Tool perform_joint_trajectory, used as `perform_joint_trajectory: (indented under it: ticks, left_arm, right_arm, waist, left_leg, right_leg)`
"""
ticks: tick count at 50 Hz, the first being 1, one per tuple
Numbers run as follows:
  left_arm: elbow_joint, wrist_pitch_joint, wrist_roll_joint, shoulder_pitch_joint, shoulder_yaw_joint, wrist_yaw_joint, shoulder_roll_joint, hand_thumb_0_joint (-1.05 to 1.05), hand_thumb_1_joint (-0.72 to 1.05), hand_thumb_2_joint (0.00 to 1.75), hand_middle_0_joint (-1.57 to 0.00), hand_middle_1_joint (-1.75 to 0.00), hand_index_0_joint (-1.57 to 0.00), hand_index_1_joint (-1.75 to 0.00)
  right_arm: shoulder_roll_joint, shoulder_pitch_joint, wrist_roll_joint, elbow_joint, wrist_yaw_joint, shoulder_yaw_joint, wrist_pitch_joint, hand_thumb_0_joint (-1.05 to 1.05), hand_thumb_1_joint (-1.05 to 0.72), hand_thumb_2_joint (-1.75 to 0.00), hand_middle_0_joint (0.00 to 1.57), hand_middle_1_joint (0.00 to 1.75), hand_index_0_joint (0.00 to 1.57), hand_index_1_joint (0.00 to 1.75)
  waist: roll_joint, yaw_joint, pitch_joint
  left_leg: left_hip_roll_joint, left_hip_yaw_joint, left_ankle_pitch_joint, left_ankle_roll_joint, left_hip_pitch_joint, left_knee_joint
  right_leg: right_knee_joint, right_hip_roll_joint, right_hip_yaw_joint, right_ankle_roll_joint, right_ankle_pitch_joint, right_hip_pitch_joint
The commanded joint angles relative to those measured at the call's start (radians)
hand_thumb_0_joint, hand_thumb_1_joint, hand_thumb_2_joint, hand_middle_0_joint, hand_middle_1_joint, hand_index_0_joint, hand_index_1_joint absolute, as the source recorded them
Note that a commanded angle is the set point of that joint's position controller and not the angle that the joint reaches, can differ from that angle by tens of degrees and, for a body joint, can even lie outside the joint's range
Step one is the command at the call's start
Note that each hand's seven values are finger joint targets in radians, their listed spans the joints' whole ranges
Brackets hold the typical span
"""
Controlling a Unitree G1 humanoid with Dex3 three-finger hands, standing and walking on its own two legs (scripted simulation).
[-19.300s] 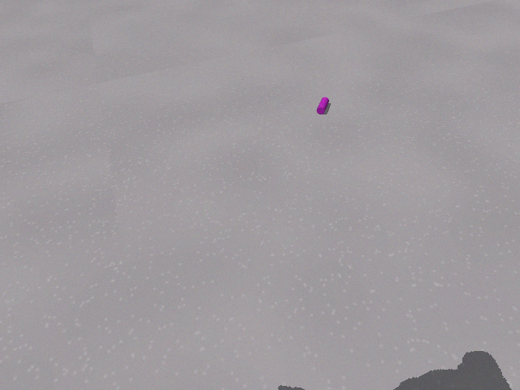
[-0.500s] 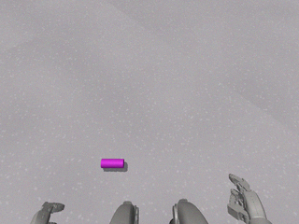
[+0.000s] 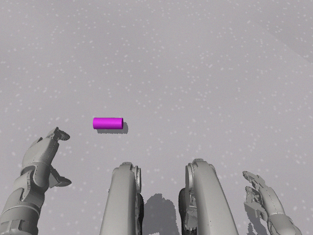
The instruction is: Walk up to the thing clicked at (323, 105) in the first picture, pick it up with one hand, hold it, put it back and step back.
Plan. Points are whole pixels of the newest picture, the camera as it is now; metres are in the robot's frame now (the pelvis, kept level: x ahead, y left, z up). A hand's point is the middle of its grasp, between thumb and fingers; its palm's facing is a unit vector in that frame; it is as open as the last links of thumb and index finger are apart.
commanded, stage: rise first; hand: left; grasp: from above
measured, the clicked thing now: (108, 123) +0.51 +0.23 -0.47
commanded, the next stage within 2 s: none
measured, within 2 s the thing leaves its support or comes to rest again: neither
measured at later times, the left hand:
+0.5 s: hand (74, 140) +0.39 +0.30 -0.27, palm faces -0.50 -0.13 -0.86, open 13.7 cm
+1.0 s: hand (81, 133) +0.43 +0.30 -0.32, palm faces -0.48 -0.01 -0.88, open 13.1 cm
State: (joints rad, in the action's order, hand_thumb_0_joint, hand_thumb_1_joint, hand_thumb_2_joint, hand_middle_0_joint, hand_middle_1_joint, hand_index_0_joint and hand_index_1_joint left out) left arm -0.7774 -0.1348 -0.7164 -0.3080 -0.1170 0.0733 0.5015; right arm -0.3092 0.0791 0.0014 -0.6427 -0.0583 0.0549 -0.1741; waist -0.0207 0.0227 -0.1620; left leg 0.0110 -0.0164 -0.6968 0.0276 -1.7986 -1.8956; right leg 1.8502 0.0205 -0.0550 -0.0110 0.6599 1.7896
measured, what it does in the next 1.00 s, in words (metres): lowers itself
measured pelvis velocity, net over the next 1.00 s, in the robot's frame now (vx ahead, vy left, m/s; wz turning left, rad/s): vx -0.02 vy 0.00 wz -0.08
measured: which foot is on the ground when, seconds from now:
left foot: down 0.00-1.00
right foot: down 0.00-1.00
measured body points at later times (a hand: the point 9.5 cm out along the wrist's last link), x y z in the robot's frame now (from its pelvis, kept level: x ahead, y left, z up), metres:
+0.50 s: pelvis -0.03 +0.00 -0.11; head +0.20 +0.05 +0.27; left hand +0.41 +0.31 -0.22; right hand +0.03 -0.29 -0.23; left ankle +0.06 +0.11 -0.46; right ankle +0.07 -0.12 -0.46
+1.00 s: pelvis -0.02 +0.00 -0.15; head +0.23 +0.05 +0.22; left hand +0.45 +0.30 -0.27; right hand +0.03 -0.28 -0.26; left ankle +0.06 +0.11 -0.46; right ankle +0.07 -0.12 -0.46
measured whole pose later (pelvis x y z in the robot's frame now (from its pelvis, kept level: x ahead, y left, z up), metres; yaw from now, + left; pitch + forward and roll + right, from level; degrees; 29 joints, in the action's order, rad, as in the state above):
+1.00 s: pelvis -0.02 +0.00 -0.15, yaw -5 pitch +35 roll -8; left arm -1.39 -0.37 -1.33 -0.88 -0.16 0.38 0.81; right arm -0.29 0.13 -0.15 -0.74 -0.14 -0.02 -0.02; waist 0.01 0.19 -0.05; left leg 0.00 -0.07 -0.71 0.05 -2.28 -2.37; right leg 2.26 0.03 -0.12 -0.01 0.65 2.23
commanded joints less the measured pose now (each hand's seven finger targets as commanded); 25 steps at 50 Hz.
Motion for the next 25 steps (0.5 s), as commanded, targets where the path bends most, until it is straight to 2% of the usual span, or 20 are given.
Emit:
perform_joint_trajectory:
  ticks: [1, 2, 5, 6, 8, 10, 13, 14, 15, 16, 19, 21, 25]
  left_arm:
    - [0.044, -0.066, -0.097, -0.289, -0.082, 0.063, 0.316, 0.00, -0.52, 0.95, -0.19, -0.97, -0.18, -0.98]
    - [0.004, -0.076, -0.108, -0.333, -0.078, 0.070, 0.330, 0.00, -0.50, 0.94, -0.19, -0.96, -0.18, -0.97]
    - [-0.059, -0.097, -0.167, -0.415, -0.103, 0.084, 0.403, 0.00, -0.45, 0.93, -0.20, -0.94, -0.19, -0.95]
    - [-0.072, -0.103, -0.185, -0.438, -0.103, 0.089, 0.406, 0.00, -0.45, 0.95, -0.17, -0.95, -0.16, -0.96]
    - [-0.133, -0.114, -0.209, -0.477, -0.093, 0.095, 0.416, 0.00, -0.44, 0.96, -0.15, -0.95, -0.14, -0.96]
    - [-0.185, -0.126, -0.239, -0.486, -0.088, 0.101, 0.427, 0.00, -0.43, 0.96, -0.14, -0.94, -0.13, -0.95]
    - [-0.176, -0.155, -0.285, -0.565, -0.088, 0.115, 0.458, 0.00, -0.44, 0.96, -0.12, -0.95, -0.12, -0.95]
    - [-0.165, -0.166, -0.301, -0.611, -0.080, 0.124, 0.466, 0.00, -0.46, 0.98, -0.12, -0.94, -0.12, -0.94]
    - [-0.226, -0.169, -0.316, -0.588, -0.101, 0.137, 0.490, 0.00, -0.46, 0.97, -0.12, -0.94, -0.12, -0.94]
    - [-0.279, -0.171, -0.329, -0.574, -0.096, 0.149, 0.485, 0.00, -0.47, 0.98, -0.11, -0.94, -0.11, -0.95]
    - [-0.293, -0.196, -0.375, -0.644, -0.102, 0.187, 0.514, 0.00, -0.46, 0.96, -0.12, -0.91, -0.12, -0.91]
    - [-0.269, -0.211, -0.401, -0.724, -0.080, 0.209, 0.515, 0.00, -0.45, 0.95, -0.14, -0.88, -0.14, -0.89]
    - [-0.368, -0.220, -0.456, -0.732, -0.077, 0.244, 0.530, 0.00, -0.44, 0.94, -0.15, -0.88, -0.14, -0.88]
  right_arm:
    - [-0.170, 0.152, -0.002, 0.041, 0.005, 0.076, -0.018, 0.00, -0.95, -0.91, 0.20, 0.30, 0.20, 0.30]
    - [-0.169, 0.155, -0.005, 0.035, 0.004, 0.073, -0.013, 0.00, -0.93, -0.91, 0.20, 0.30, 0.20, 0.30]
    - [-0.174, 0.176, -0.012, 0.016, 0.004, 0.071, 0.005, 0.00, -0.91, -0.91, 0.20, 0.30, 0.20, 0.30]
    - [-0.179, 0.183, -0.015, 0.011, 0.003, 0.068, 0.012, 0.00, -0.89, -0.90, 0.20, 0.30, 0.20, 0.30]
    - [-0.174, 0.184, -0.020, 0.007, 0.000, 0.062, 0.026, 0.00, -0.87, -0.89, 0.20, 0.30, 0.20, 0.30]
    - [-0.172, 0.185, -0.023, -0.001, -0.003, 0.059, 0.040, 0.00, -0.86, -0.89, 0.20, 0.30, 0.20, 0.30]
    - [-0.182, 0.202, -0.035, -0.018, -0.010, 0.057, 0.062, 0.00, -0.87, -0.89, 0.20, 0.30, 0.20, 0.30]
    - [-0.180, 0.208, -0.037, -0.017, -0.014, 0.052, 0.069, 0.00, -0.88, -0.90, 0.20, 0.30, 0.20, 0.30]
    - [-0.187, 0.214, -0.040, -0.032, -0.016, 0.055, 0.080, 0.00, -0.88, -0.90, 0.20, 0.30, 0.20, 0.30]
    - [-0.186, 0.219, -0.044, -0.037, -0.019, 0.050, 0.091, 0.00, -0.88, -0.90, 0.20, 0.30, 0.20, 0.30]
    - [-0.191, 0.225, -0.062, -0.048, -0.028, 0.046, 0.113, 0.00, -0.89, -0.90, 0.20, 0.30, 0.20, 0.30]
    - [-0.199, 0.223, -0.072, -0.049, -0.032, 0.048, 0.121, 0.00, -0.89, -0.90, 0.20, 0.30, 0.20, 0.30]
    - [-0.206, 0.236, -0.087, -0.070, -0.040, 0.040, 0.135, 0.00, -0.89, -0.90, 0.20, 0.30, 0.20, 0.30]
  waist:
    - [-0.048, 0.022, -0.633]
    - [-0.039, 0.030, -0.611]
    - [-0.047, 0.024, -0.656]
    - [-0.061, 0.025, -0.674]
    - [-0.032, 0.045, -0.636]
    - [-0.027, 0.051, -0.607]
    - [-0.113, 0.053, -0.630]
    - [-0.149, 0.059, -0.644]
    - [-0.128, 0.063, -0.627]
    - [-0.122, 0.073, -0.582]
    - [-0.140, 0.083, -0.582]
    - [-0.191, 0.093, -0.593]
    - [-0.216, 0.116, -0.566]
  left_leg:
    - [0.019, -0.016, 0.213, 0.001, 0.317, 0.150]
    - [0.022, -0.006, 0.185, 0.002, 0.261, 0.134]
    - [0.026, 0.002, 0.157, 0.008, 0.217, 0.088]
    - [0.025, -0.006, 0.171, 0.007, 0.231, 0.079]
    - [0.029, 0.001, 0.139, 0.013, 0.157, 0.050]
    - [0.032, -0.001, 0.100, 0.018, 0.111, 0.032]
    - [0.026, -0.021, 0.123, 0.009, 0.155, 0.012]
    - [0.027, -0.026, 0.143, 0.004, 0.162, 0.004]
    - [0.026, -0.033, 0.125, 0.007, 0.153, -0.003]
    - [0.027, -0.030, 0.121, 0.008, 0.121, -0.014]
    - [0.024, -0.042, 0.110, 0.009, 0.110, -0.041]
    - [0.022, -0.045, 0.093, 0.005, 0.123, -0.052]
    - [0.019, -0.060, 0.097, -0.001, 0.120, -0.073]
  right_leg:
    - [-0.149, -0.030, 0.016, -0.023, -0.186, -0.261]
    - [-0.140, -0.028, 0.016, -0.021, -0.161, -0.258]
    - [-0.110, -0.028, 0.012, -0.019, -0.129, -0.242]
    - [-0.089, -0.028, 0.004, -0.022, -0.139, -0.211]
    - [-0.077, -0.030, 0.001, -0.018, -0.109, -0.200]
    - [-0.059, -0.032, -0.004, -0.018, -0.070, -0.169]
    - [0.002, -0.030, -0.022, -0.025, -0.099, -0.089]
    - [0.023, -0.029, -0.025, -0.027, -0.117, -0.079]
    - [0.031, -0.031, -0.032, -0.028, -0.098, -0.051]
    - [0.037, -0.031, -0.034, -0.027, -0.097, -0.039]
    - [0.067, -0.028, -0.040, -0.030, -0.083, 0.021]
    - [0.084, -0.027, -0.044, -0.031, -0.073, 0.058]
    - [0.124, -0.027, -0.059, -0.032, -0.083, 0.116]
